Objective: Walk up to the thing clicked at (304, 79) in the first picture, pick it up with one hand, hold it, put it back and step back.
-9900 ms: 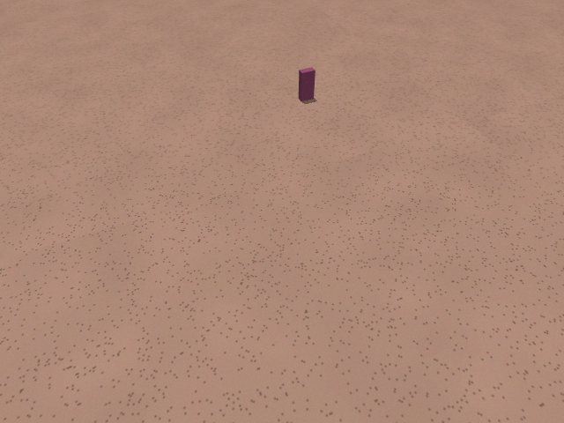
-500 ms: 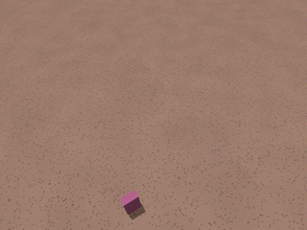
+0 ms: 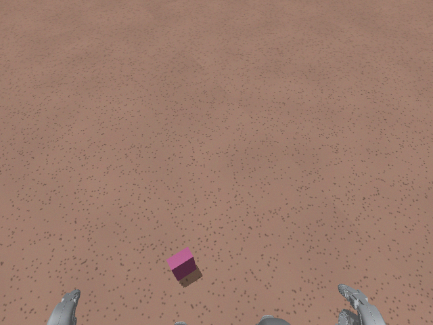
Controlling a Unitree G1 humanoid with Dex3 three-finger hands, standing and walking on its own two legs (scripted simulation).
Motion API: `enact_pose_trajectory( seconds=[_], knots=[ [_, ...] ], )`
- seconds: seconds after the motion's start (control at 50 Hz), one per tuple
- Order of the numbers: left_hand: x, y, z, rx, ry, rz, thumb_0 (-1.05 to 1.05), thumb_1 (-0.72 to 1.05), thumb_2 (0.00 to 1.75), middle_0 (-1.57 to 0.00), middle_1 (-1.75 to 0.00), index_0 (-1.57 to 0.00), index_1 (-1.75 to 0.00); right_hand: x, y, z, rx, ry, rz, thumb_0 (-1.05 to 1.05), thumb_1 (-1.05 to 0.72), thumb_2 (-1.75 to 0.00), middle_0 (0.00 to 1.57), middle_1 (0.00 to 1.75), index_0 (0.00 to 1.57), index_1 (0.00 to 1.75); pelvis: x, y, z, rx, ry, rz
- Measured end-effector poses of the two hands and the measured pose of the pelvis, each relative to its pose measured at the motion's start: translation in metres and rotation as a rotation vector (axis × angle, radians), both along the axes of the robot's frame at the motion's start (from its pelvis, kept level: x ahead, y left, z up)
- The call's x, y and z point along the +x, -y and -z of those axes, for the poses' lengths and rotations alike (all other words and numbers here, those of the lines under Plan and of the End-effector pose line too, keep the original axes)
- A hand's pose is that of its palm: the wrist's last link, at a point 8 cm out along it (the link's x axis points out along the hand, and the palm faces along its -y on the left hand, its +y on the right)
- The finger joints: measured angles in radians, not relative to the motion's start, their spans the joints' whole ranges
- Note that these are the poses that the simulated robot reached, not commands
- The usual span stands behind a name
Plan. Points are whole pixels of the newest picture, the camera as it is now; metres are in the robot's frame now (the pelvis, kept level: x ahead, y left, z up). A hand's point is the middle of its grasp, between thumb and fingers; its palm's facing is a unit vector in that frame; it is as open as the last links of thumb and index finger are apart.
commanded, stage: go down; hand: left
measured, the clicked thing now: (182, 264) +0.38 +0.15 -0.64
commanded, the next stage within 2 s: none
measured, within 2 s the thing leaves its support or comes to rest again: neither
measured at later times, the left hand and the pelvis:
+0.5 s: hand out of the picture +0.15 +0.26 -0.16, palm faces +0.07 -0.94 -0.32, open 17.4 cm; pelvis +0.00 +0.00 -0.05, yaw +1 degrees
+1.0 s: hand (99, 293) +0.23 +0.30 -0.24, palm faces +0.08 -0.98 -0.20, open 17.3 cm; pelvis -0.04 +0.00 -0.15, yaw +0 degrees
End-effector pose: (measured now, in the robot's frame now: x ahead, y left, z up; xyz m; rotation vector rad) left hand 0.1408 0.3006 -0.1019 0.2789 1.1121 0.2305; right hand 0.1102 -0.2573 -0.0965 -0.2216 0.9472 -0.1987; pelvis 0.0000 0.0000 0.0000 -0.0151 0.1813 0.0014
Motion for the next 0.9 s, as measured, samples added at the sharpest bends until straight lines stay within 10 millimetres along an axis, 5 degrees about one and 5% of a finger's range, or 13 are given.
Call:
enact_pose_trajectory(
  seconds=[0.16, 0.36, 0.76, 0.9],
  knots=[
    [0.0, -0.002, 0.013, -0.011, 0.062, 0.008, 0.0, -0.45, 0.08, -0.1, -0.1, -0.08, -0.11, 0.032, -0.008, 0.006, -0.036, 0.094, -0.041, 0.01, -0.85, -0.89, 0.2, 0.3, 0.2, 0.3, 0.002, -0.005, 0.022, -0.012, -0.049, -0.008],
    [-0.006, -0.007, 0.016, -0.001, 0.054, 0.001, 0.0, -0.56, 0.04, -0.11, -0.08, -0.08, -0.1, 0.053, -0.02, 0.011, -0.043, 0.177, -0.071, 0.01, -0.83, -0.88, 0.2, 0.3, 0.2, 0.3, 0.004, -0.005, 0.037, -0.027, -0.09, -0.019],
    [-0.014, -0.02, 0.042, -0.019, 0.139, -0.011, 0.0, -0.48, 0.05, -0.1, -0.06, -0.08, -0.07, 0.039, -0.017, 0.043, -0.07, 0.182, -0.092, 0.01, -0.89, -0.9, 0.2, 0.3, 0.2, 0.3, -0.013, -0.003, 0.072, -0.038, -0.16, -0.025],
    [0.023, -0.042, 0.087, -0.059, 0.321, 0.012, 0.0, -0.5, 0.04, -0.1, -0.06, -0.08, -0.07, 0.032, -0.006, 0.087, -0.103, 0.181, -0.144, 0.01, -0.91, -0.9, 0.2, 0.3, 0.2, 0.3, -0.034, -0.001, 0.117, -0.035, -0.244, -0.019]
  ],
)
